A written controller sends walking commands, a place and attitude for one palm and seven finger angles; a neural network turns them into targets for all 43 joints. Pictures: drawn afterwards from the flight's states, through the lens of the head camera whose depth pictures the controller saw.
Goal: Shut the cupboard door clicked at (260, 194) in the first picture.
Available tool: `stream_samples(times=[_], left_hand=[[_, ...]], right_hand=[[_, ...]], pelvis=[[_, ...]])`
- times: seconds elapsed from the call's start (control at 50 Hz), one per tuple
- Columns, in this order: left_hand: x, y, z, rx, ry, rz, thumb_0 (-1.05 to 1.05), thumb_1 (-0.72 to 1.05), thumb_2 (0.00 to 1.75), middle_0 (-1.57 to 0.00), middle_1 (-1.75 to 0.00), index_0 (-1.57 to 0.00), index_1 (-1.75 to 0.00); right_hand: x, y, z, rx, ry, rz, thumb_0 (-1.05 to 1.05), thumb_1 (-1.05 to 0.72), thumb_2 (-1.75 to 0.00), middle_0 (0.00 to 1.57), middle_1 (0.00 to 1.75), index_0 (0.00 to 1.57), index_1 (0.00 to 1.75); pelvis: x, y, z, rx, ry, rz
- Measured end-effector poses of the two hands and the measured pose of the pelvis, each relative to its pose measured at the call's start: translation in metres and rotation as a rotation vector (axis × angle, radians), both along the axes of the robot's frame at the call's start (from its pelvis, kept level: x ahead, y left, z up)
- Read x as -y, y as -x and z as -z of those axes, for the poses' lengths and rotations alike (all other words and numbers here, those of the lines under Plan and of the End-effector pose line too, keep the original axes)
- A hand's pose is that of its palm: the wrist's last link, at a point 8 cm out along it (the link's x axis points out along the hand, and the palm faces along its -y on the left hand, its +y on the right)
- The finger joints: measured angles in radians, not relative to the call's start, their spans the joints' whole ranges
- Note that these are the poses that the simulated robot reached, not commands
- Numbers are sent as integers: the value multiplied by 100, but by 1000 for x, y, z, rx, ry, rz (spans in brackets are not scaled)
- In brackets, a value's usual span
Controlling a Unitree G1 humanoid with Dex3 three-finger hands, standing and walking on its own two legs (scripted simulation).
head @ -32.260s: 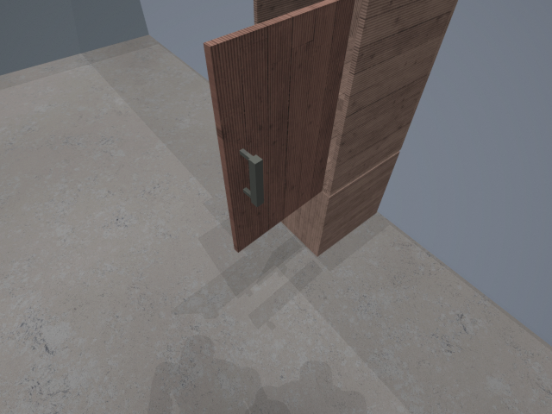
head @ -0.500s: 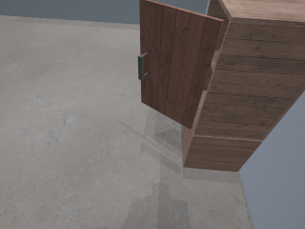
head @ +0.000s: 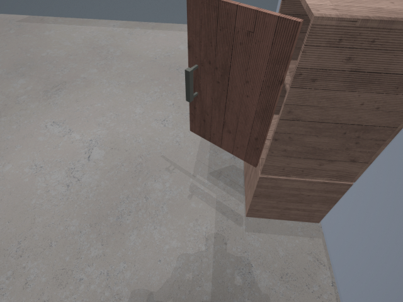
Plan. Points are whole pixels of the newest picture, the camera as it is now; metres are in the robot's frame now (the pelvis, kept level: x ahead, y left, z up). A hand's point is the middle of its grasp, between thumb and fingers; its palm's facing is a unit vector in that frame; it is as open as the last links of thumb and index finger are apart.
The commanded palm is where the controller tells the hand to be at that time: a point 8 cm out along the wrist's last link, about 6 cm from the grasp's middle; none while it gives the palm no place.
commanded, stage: look to check the result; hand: left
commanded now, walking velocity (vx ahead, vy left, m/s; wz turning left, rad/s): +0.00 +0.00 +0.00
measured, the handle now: (192, 83) +0.86 +0.09 -0.06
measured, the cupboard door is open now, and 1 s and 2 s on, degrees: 58 58 58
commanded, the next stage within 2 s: walk to a spot facing it in 0.06 s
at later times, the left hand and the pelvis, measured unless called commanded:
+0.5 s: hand out of the picture +0.05 +0.21 -0.19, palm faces +0.15 -0.96 -0.25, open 7.4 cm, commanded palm none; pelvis +0.01 +0.00 -0.02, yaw +8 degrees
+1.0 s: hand out of the picture +0.00 +0.18 -0.16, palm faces +0.44 -0.84 -0.31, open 7.4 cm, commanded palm none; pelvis +0.00 -0.05 -0.01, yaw +27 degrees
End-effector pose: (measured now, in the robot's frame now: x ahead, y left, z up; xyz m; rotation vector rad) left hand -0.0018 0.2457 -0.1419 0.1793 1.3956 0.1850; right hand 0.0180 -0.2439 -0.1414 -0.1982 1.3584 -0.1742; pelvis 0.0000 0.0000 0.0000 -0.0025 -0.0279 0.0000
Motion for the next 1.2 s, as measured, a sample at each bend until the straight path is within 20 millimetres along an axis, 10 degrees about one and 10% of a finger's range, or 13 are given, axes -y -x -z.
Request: stream_samples(times=[0.38, 0.58, 0.78, 1.0, 1.2], left_hand=[[-12, -52, -4, 123, -50, -13, 0, 91, 90, -20, -30, -20, -30], [-20, -17, 29, 106, -9, -153, 0, 91, 90, -20, -30, -20, -30], [-19, -6, -3, 155, -55, -241, 1, 91, 90, -20, -30, -20, -30], [25, 29, -19, 209, -140, -383, 0, 91, 90, -20, -30, -20, -30], [62, 91, -2, 165, -84, -576, 0, 90, 90, -20, -30, -20, -30]], right_hand=[[13, -42, 2, 34, 14, -62, 0, -91, -90, 20, 30, 20, 30], [-21, -59, 18, 10, -4, -170, 1, -91, -90, 20, 30, 20, 30], [-19, -77, 6, 3, -18, -284, 1, -91, -89, 21, 30, 20, 30], [22, -146, 12, 62, -22, -419, 1, -91, -90, 20, 30, 20, 30], [-22, -201, -2, 115, -34, -639, 1, -91, -90, 20, 30, 19, 30]], pelvis=[[5, -9, 6, -14, -1, -57], [-11, -6, 28, 1, -3, -186], [4, 2, 9, -51, 21, -300], [49, -1, 12, -41, -11, -468], [54, -1, 11, -41, -33, -638]])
